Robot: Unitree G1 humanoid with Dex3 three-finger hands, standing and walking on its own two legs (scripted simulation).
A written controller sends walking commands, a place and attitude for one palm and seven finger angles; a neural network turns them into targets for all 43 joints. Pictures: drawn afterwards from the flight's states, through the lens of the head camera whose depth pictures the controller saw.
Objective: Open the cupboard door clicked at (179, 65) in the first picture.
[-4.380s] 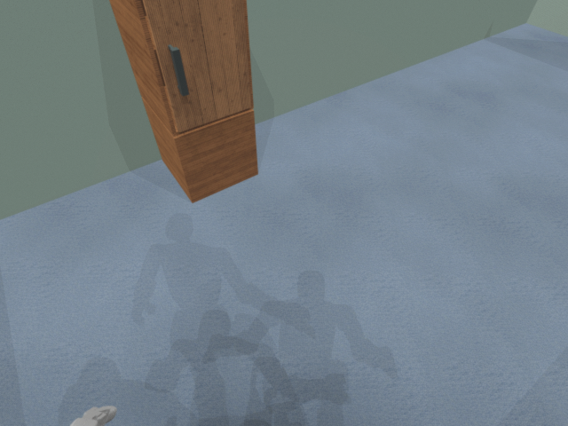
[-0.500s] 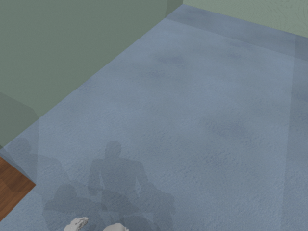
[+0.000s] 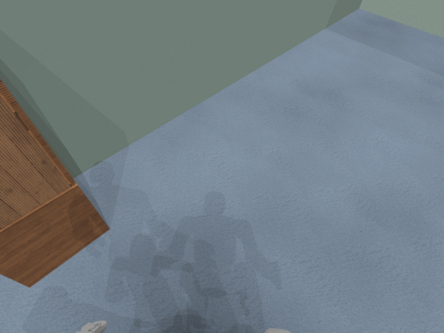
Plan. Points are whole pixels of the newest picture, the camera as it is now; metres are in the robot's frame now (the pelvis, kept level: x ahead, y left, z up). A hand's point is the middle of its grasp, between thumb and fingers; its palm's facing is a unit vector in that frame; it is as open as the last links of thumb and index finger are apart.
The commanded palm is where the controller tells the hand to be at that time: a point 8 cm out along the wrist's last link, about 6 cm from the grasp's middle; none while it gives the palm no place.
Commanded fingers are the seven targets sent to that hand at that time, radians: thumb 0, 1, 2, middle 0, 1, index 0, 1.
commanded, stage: turn to face it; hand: left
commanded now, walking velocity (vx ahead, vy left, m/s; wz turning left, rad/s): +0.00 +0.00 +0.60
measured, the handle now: out of the picture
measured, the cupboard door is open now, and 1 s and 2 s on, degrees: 0 0 0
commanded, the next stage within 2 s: take the last steps up to it in 1.12 s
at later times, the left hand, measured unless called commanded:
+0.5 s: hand out of the picture -0.06 +0.18 -0.16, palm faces +0.35 -0.90 -0.25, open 7.4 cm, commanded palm none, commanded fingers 0.00 0.90 0.90 -0.20 -0.30 -0.20 -0.30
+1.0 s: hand out of the picture -0.06 +0.21 -0.15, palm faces +0.55 -0.78 -0.29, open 7.4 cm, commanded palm none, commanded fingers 0.00 0.90 0.90 -0.20 -0.30 -0.20 -0.30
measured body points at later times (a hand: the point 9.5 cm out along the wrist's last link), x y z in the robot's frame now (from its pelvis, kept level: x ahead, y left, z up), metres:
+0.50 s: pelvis -0.04 -0.03 +0.00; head +0.00 -0.02 +0.44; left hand -0.07 +0.22 -0.14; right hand +0.14 -0.26 -0.14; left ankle -0.10 +0.09 -0.71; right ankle +0.00 -0.15 -0.74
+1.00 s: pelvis -0.04 -0.03 -0.01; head -0.01 -0.03 +0.44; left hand -0.09 +0.25 -0.13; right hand +0.15 -0.20 -0.16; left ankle -0.10 +0.08 -0.74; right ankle +0.03 -0.12 -0.74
